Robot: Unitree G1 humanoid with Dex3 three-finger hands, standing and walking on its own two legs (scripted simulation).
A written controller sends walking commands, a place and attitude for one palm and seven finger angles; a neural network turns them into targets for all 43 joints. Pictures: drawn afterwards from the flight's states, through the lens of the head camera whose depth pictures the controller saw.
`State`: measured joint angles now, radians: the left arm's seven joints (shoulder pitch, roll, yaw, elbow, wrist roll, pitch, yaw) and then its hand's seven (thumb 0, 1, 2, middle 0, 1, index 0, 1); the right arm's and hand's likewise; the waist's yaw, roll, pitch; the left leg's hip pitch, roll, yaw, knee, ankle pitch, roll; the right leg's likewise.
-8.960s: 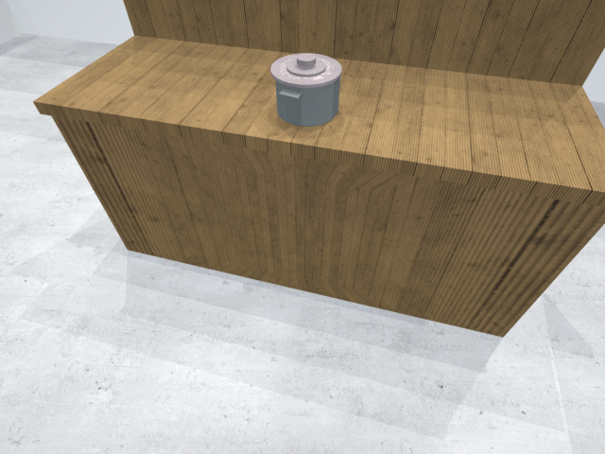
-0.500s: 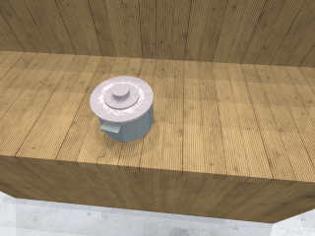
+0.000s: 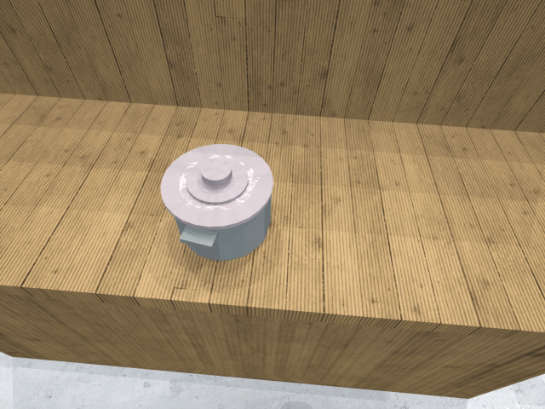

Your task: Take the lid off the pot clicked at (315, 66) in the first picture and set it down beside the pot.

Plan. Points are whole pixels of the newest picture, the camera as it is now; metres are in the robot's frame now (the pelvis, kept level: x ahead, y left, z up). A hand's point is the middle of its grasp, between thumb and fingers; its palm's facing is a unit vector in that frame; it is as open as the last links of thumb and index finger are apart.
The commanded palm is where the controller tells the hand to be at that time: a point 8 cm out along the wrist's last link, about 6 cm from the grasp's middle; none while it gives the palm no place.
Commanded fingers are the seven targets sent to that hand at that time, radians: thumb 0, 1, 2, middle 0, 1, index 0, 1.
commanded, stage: come to a stop and stand still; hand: left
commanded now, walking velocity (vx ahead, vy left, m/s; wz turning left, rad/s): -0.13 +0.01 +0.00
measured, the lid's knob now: (216, 172) +0.44 +0.12 +0.09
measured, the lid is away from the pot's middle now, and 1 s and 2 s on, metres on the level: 0.00 0.00 0.00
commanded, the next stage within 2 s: look again from close up in 0.46 s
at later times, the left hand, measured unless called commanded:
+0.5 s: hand out of the picture +0.00 +0.16 -0.17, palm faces +0.02 -0.98 -0.20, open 7.3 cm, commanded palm none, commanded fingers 0.00 0.90 0.90 -0.20 -0.30 -0.20 -0.30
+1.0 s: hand out of the picture +0.00 +0.17 -0.17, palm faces +0.03 -0.97 -0.24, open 7.3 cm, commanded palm none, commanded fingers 0.00 0.90 0.90 -0.20 -0.30 -0.20 -0.30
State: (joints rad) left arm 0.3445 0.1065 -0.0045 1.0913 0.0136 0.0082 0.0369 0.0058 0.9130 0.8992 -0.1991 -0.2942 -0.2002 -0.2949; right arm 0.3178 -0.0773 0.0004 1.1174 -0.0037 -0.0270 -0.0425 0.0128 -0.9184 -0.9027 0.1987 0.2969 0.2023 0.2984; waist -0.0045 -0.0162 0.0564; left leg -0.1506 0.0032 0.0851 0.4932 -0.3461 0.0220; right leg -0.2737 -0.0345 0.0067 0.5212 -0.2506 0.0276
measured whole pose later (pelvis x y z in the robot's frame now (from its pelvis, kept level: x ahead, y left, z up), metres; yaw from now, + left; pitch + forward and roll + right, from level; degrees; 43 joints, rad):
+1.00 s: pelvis -0.01 -0.01 +0.00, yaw +0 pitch -1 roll +1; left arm 0.29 0.14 0.00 1.07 0.01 0.00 0.03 0.01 0.92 0.90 -0.20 -0.29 -0.20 -0.30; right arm 0.32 -0.16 0.01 1.05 -0.01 -0.03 -0.03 0.01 -0.92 -0.90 0.20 0.30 0.20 0.30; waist -0.01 0.04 0.02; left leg -0.14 0.00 0.08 0.49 -0.34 0.01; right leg -0.28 -0.04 0.00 0.56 -0.27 0.01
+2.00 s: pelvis -0.01 -0.03 +0.00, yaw +1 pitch -1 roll +0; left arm 0.28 0.15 0.00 1.09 0.01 0.00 0.04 0.01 0.92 0.90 -0.20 -0.29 -0.20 -0.30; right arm 0.32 -0.11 0.02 1.13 -0.01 -0.03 -0.04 0.00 -0.91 -0.90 0.20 0.30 0.20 0.30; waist 0.00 0.00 0.06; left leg -0.13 0.03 0.06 0.45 -0.31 -0.02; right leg -0.25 -0.01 -0.03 0.50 -0.24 -0.01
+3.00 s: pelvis -0.01 +0.00 +0.00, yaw +3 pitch -1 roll +0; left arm 0.46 0.21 -0.05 0.57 -0.04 0.10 0.13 0.07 0.98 0.90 -0.23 -0.32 -0.23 -0.32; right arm 0.40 -0.14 0.03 1.02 0.06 -0.17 -0.05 0.03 -0.94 -0.90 0.20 0.30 0.20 0.30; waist 0.02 0.00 0.04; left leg -0.17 0.00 0.04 0.52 -0.34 0.02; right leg -0.26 -0.05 -0.04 0.52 -0.25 0.02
